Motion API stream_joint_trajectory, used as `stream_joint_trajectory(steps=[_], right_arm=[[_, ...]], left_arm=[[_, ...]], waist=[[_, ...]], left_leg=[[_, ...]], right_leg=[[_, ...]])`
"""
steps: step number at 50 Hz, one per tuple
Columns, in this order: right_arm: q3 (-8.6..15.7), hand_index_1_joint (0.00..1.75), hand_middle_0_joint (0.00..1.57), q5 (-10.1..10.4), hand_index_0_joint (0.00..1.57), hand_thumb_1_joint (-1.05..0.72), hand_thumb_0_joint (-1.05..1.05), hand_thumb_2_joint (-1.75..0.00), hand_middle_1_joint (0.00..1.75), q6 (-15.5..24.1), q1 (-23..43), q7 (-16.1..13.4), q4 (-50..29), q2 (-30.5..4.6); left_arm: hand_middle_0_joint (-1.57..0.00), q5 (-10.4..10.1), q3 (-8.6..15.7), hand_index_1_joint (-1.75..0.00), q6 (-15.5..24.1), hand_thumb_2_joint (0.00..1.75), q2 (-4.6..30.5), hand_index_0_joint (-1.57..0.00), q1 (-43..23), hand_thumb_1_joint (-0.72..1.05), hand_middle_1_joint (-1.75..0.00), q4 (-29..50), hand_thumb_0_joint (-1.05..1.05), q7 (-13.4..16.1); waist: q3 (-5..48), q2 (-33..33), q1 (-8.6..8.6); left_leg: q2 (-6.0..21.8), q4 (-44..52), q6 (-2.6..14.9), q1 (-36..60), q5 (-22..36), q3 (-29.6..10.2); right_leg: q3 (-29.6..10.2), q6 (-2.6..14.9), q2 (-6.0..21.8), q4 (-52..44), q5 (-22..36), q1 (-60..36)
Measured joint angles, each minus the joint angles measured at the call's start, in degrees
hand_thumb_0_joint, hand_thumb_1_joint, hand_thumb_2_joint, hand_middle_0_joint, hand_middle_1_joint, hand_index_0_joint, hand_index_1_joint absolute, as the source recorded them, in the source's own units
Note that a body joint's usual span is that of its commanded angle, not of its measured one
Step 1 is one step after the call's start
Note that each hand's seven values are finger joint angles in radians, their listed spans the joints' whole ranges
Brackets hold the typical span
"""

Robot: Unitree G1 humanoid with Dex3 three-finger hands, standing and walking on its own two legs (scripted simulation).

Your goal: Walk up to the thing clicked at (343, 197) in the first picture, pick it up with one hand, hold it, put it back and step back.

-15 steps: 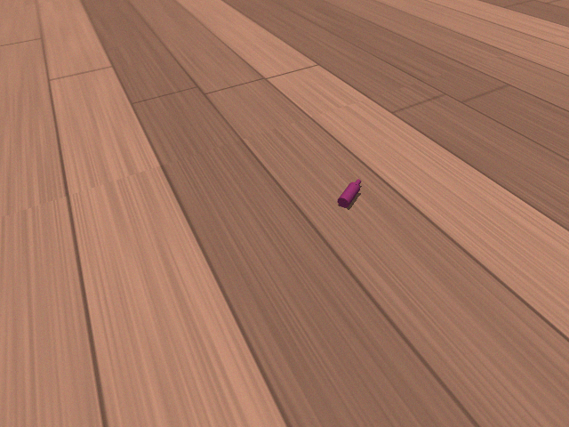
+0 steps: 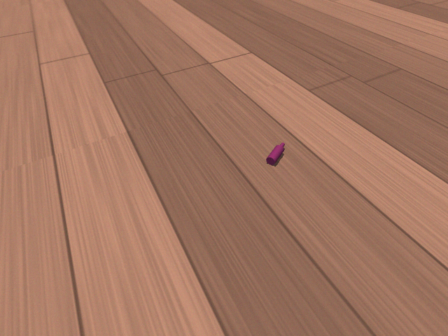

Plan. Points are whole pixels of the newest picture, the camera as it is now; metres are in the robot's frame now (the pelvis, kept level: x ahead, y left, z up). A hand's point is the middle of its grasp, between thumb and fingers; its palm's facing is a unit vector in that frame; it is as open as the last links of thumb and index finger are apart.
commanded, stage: stand
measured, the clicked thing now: (277, 152) +1.37 -0.31 -0.75
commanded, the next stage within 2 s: walk up in 0.82 s
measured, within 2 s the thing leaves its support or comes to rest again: neither
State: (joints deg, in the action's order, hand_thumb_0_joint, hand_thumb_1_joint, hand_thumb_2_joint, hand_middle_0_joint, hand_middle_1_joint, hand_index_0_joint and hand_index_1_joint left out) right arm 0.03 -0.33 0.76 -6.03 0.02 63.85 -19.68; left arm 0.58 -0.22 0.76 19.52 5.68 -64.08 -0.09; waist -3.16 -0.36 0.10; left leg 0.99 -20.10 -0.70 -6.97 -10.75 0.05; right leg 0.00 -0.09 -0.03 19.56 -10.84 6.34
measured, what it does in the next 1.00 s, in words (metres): stands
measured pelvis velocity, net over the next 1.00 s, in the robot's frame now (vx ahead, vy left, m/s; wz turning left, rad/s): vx -0.01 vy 0.02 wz -0.18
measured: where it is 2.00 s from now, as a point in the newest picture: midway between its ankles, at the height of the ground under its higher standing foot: outside the picture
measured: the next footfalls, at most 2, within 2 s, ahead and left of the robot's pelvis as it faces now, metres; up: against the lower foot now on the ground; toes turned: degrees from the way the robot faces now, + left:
right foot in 1.46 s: -0.04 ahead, -0.09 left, +0.00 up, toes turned -29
left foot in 1.80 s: +0.13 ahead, +0.09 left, +0.00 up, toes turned -45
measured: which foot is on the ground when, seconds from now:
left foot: down 0.00-1.00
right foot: down 0.00-1.00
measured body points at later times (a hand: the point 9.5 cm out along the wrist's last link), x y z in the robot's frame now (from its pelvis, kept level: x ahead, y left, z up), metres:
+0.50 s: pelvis +0.01 +0.00 +0.00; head +0.01 +0.00 +0.45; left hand +0.08 +0.30 -0.13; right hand +0.09 -0.30 -0.13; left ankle +0.00 +0.13 -0.75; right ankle +0.00 -0.12 -0.75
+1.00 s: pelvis -0.01 +0.02 -0.01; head +0.03 +0.02 +0.44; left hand +0.09 +0.32 -0.14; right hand +0.09 -0.31 -0.12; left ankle +0.00 +0.15 -0.73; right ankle +0.00 -0.12 -0.75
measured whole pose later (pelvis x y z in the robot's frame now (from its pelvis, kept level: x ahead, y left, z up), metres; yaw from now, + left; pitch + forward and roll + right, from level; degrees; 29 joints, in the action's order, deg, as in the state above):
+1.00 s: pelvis -0.01 +0.02 -0.01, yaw -11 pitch +0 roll +0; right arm 4.3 0.3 -0.8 -2.0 0.6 53.4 -22.6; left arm 2.0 1.6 0.0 21.2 12.8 -54.6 0.5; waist -6.1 0.0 2.2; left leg -1.7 -39.9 1.0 -16.7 -28.2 -3.1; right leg -10.4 -0.6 -2.7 27.3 -11.6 15.4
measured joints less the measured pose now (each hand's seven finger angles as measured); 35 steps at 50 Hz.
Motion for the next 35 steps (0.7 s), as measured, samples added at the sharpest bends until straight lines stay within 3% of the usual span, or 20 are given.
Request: stream_joint_trajectory(steps=[35], right_arm=[[-0.22, 0.3, 0.21, 0.07, 0.2, -0.9, 0.01, -0.9, 0.3, -0.01, -0.23, 0.03, 0.01, -0.1]], left_arm=[[-0.2, -0.01, 0.04, -0.3, -0.01, 0.89, 0.14, -0.21, 0.7, 0.91, -0.3, 0.08, 0.01, 0.05]], waist=[[0.04, -0.17, 0.05]], left_leg=[[-0.05, 0.88, -0.12, 0.71, 0.06, -0.28]], right_leg=[[0.29, 0.1, 0.05, -0.6, -0.2, -0.69]])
